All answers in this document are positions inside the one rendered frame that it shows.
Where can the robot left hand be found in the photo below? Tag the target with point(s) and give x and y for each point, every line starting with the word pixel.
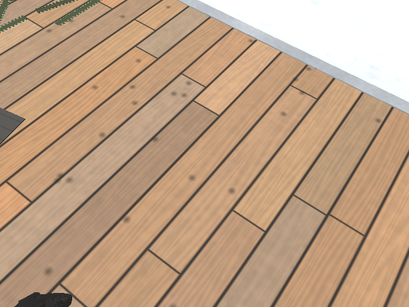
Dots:
pixel 46 300

